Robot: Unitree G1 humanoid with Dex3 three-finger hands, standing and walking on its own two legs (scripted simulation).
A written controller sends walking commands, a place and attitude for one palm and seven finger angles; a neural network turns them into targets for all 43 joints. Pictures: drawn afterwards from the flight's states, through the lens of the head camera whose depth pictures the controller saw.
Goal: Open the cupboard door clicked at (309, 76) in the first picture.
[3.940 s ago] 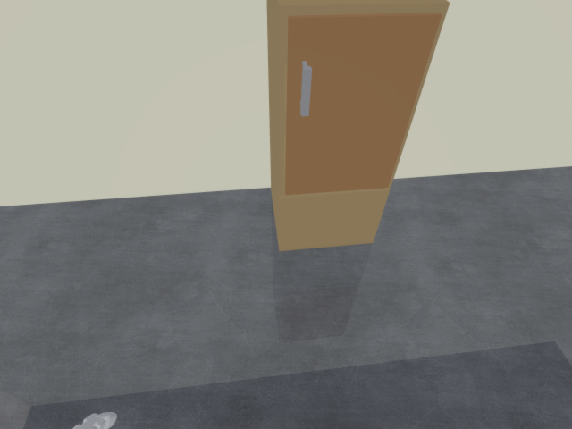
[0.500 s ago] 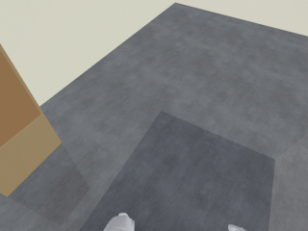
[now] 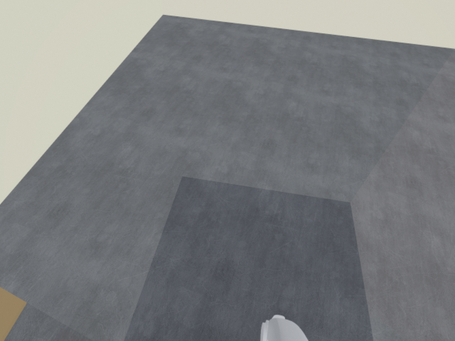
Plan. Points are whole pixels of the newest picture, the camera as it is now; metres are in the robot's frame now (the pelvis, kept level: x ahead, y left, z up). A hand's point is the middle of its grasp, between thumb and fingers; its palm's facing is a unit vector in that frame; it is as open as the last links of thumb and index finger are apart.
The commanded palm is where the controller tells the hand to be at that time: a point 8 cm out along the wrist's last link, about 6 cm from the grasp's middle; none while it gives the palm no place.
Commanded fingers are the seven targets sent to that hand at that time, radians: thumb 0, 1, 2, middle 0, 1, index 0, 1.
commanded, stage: walk to a spot facing it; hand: left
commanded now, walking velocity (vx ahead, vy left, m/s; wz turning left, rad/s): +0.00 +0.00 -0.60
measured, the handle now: out of the picture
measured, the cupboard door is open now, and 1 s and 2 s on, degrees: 0 0 0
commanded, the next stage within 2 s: turn to face it in 0.08 s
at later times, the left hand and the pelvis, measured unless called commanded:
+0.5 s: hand (165, 314) +0.20 +0.13 -0.16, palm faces -0.01 -0.98 -0.17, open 7.3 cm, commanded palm none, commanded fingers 0.00 0.90 0.90 -0.20 -0.30 -0.20 -0.30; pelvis +0.09 -0.03 +0.00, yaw -3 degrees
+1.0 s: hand out of the picture +0.12 +0.24 -0.17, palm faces +0.27 -0.94 -0.22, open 7.4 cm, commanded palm none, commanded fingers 0.00 0.90 0.90 -0.20 -0.30 -0.20 -0.30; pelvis +0.08 +0.02 +0.01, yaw +13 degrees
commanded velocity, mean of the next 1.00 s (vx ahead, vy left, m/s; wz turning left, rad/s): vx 0.00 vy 0.00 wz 0.42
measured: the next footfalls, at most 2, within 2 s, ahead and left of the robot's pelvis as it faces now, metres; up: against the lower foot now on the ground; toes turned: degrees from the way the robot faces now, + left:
right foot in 0.16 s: +0.15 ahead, -0.12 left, +0.00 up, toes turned -13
left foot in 0.62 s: +0.14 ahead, +0.09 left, +0.00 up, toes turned +10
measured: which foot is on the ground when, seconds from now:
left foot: down 0.00-0.16, up 0.18-0.60, down 0.62-1.00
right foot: up 0.00-0.14, down 0.16-0.62, up 0.64-1.00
